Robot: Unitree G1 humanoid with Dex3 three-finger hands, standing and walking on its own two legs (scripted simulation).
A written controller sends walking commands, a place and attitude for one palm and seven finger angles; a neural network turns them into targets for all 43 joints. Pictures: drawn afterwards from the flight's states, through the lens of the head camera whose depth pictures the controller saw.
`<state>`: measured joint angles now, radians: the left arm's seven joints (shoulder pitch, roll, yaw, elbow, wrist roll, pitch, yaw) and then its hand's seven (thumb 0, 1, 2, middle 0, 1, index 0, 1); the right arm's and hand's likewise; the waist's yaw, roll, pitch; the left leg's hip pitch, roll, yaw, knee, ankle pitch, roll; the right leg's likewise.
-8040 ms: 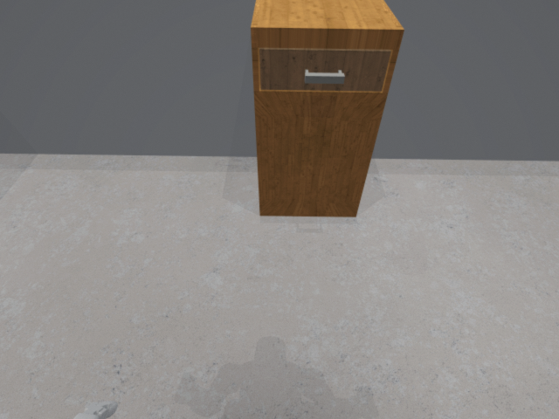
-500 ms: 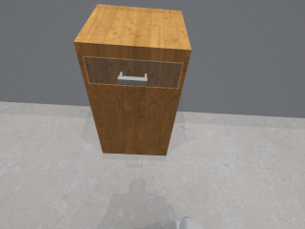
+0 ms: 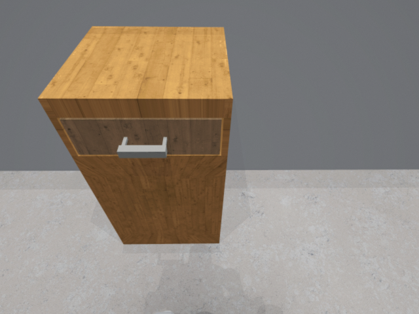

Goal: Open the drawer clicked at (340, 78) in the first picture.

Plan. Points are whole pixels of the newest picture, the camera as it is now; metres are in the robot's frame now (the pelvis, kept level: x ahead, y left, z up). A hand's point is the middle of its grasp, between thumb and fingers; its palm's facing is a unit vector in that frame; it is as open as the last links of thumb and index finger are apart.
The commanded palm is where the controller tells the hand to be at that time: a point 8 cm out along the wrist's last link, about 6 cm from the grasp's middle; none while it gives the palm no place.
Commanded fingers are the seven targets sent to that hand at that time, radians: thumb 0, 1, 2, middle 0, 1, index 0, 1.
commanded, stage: come to a stop and stand still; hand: left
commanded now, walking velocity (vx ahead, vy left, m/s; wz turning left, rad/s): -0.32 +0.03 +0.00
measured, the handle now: (144, 145) +0.54 +0.21 -0.03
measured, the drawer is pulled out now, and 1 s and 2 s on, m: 0.00 0.00 0.00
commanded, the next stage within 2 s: look again from close up in 1.86 s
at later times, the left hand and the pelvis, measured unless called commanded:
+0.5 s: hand out of the picture +0.03 +0.14 -0.15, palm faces +0.05 -0.94 -0.33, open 7.4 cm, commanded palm none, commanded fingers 0.00 0.90 0.90 -0.20 -0.30 -0.20 -0.30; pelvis +0.01 -0.06 +0.00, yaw -1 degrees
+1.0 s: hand out of the picture -0.07 +0.14 -0.14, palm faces +0.10 -0.96 -0.27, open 7.4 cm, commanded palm none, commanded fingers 0.00 0.90 0.90 -0.20 -0.30 -0.20 -0.30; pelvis -0.04 -0.05 +0.02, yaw -1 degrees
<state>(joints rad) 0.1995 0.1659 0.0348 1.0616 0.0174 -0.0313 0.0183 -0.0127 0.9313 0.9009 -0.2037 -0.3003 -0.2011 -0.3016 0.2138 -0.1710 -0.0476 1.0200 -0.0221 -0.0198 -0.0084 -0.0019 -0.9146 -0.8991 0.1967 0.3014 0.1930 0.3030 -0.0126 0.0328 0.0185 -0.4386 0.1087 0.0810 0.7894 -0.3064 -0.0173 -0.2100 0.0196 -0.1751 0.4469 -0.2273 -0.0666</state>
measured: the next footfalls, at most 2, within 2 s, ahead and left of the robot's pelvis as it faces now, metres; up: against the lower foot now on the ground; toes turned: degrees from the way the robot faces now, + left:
left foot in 0.04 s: +0.11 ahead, +0.13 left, +0.00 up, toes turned +6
left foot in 1.10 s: -0.04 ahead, +0.10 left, +0.00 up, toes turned +0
